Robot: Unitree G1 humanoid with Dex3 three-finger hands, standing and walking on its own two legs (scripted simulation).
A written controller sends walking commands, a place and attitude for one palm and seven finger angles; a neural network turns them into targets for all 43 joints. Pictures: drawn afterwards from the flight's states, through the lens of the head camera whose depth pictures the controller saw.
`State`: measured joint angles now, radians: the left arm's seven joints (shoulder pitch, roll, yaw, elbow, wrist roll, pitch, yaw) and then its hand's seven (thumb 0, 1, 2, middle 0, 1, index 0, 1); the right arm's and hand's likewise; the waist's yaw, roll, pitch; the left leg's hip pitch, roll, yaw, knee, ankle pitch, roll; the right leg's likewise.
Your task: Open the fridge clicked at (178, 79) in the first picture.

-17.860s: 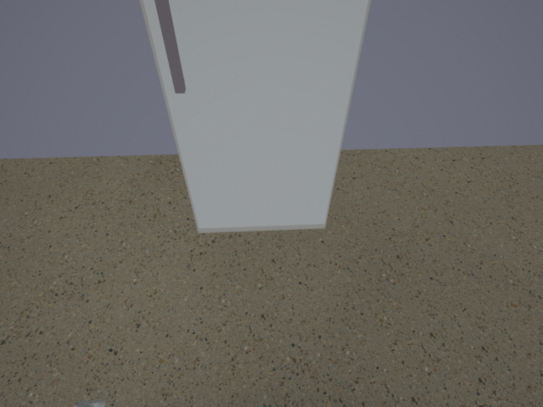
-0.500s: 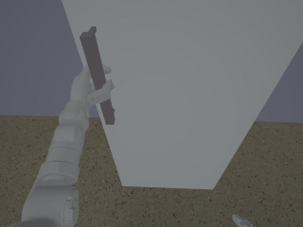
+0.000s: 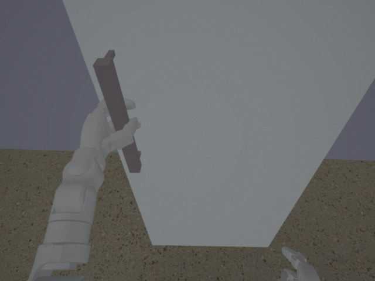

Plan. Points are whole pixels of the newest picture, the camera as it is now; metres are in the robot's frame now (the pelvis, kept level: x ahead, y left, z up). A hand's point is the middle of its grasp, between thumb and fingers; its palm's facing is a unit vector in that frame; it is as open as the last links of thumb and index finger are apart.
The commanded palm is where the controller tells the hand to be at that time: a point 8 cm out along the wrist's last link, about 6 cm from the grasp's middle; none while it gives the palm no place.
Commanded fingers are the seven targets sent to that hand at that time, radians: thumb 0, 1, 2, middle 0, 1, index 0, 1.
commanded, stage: pull the door a little, standing still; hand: left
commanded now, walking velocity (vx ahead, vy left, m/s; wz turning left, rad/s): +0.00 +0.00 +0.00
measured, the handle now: (125, 120) +0.41 +0.16 +0.15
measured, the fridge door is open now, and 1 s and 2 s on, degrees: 2 26 48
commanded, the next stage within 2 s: walk backward, drawing the door open in 0.22 s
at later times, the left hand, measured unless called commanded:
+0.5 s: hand (126, 176) +0.26 +0.12 +0.16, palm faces +0.02 -0.99 -0.15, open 6.8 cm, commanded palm +0.23 +0.17 +0.16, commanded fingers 0.00 0.90 0.90 -0.45 -1.40 -0.45 -1.40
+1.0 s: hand (143, 242) +0.15 +0.07 +0.15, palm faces +0.08 -0.98 -0.17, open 7.3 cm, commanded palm +0.12 +0.12 +0.16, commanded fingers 0.00 0.90 0.90 -0.45 -1.40 -0.45 -1.40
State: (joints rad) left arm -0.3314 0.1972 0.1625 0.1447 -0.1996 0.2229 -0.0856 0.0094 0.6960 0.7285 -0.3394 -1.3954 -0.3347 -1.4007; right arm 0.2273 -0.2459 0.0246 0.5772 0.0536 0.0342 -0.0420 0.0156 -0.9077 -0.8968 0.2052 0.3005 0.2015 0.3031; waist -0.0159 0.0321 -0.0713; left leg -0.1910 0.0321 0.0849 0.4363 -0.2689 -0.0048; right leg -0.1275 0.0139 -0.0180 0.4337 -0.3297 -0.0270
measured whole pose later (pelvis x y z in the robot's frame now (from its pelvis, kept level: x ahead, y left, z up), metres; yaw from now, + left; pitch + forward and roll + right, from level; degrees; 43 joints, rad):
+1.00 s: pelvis -0.11 -0.04 +0.00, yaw +10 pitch +0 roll +1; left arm 0.10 0.17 -0.13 -0.40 -0.02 0.01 0.11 -0.07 0.61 0.67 -0.36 -1.38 -0.18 -1.29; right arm 0.17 -0.15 0.01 0.63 -0.01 0.04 -0.08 0.02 -0.91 -0.90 0.21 0.30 0.20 0.30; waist -0.06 0.05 0.07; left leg -0.39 0.02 -0.04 0.57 -0.25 0.00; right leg -0.27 0.05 -0.10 0.46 -0.20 -0.10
